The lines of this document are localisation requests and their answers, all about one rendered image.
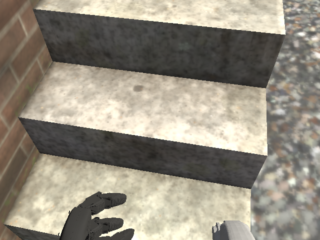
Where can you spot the right robot thigh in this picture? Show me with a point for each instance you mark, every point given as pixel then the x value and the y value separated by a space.
pixel 231 230

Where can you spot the left robot hand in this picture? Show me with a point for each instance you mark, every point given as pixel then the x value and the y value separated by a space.
pixel 80 225

